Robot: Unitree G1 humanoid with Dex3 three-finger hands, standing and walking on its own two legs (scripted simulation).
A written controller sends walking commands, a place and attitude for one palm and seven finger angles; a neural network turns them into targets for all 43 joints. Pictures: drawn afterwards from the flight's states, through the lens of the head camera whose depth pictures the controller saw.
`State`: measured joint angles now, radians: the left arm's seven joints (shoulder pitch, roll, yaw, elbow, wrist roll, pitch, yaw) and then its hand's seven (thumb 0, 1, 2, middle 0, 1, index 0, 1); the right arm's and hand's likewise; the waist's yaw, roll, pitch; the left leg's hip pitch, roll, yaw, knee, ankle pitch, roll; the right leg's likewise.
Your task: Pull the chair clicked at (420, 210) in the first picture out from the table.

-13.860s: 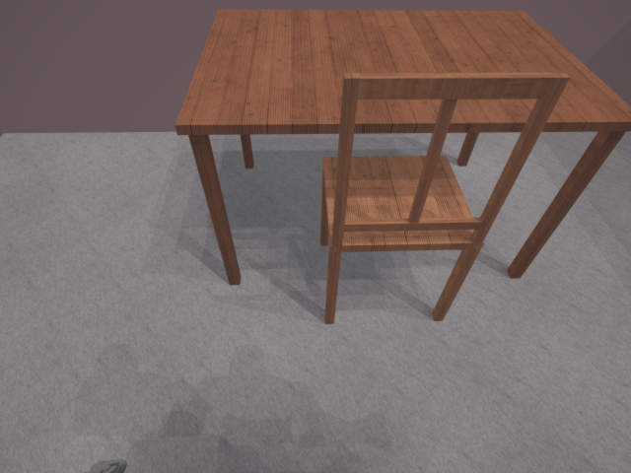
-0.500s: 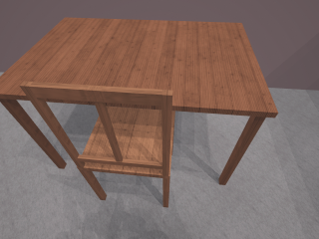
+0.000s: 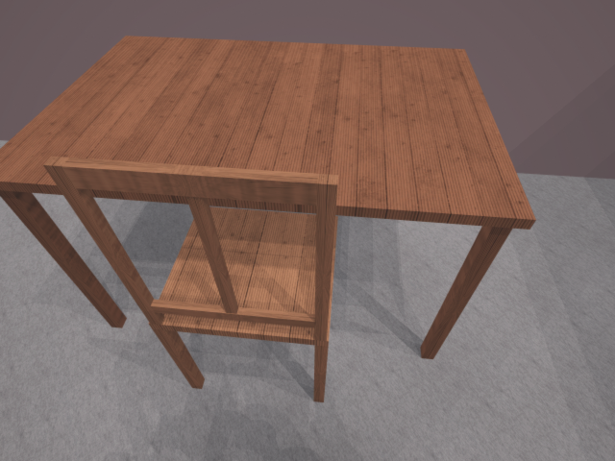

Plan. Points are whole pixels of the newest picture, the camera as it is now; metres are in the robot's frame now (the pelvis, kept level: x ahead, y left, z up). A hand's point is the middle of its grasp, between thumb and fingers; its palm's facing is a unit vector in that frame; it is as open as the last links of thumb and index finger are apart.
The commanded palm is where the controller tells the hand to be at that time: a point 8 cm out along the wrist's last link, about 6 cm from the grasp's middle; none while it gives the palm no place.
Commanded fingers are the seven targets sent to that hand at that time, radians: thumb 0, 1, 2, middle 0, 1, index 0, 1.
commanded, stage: look again from close up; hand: left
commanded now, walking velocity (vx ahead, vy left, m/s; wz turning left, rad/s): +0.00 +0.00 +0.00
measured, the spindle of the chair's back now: (217, 262) +0.45 +0.20 -0.07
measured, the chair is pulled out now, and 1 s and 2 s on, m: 0.00 0.00 0.00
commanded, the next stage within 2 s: raise the hand toward the chair's back in 0.04 s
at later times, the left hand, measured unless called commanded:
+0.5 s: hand (206, 414) +0.19 +0.15 -0.03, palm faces -0.06 -1.00 +0.01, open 8.7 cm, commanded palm +0.12 +0.23 -0.07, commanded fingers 0.00 0.46 0.71 -0.16 -0.23 -0.16 -0.23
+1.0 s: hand (167, 425) +0.18 +0.21 -0.07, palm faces -0.04 -1.00 -0.03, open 13.0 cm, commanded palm +0.14 +0.26 -0.05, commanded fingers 0.00 -0.13 0.46 -0.10 -0.14 -0.10 -0.14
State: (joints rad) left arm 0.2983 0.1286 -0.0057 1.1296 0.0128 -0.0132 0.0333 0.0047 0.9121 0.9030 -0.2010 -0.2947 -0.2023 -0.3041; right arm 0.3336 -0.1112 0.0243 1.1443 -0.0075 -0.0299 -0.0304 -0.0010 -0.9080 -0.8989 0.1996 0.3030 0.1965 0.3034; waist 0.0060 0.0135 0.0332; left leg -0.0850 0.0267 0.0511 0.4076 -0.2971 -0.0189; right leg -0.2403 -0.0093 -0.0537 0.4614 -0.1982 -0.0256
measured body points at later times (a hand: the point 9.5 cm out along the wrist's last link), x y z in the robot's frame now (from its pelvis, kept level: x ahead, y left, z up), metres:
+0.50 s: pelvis -0.03 +0.00 -0.08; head +0.01 +0.01 +0.37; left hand +0.18 +0.20 -0.03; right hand +0.17 -0.29 -0.10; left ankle -0.05 +0.13 -0.74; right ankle +0.03 -0.10 -0.74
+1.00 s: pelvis -0.04 +0.02 -0.11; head +0.05 +0.03 +0.33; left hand +0.17 +0.26 -0.06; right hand +0.13 -0.20 -0.21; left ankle -0.05 +0.13 -0.74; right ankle +0.03 -0.10 -0.74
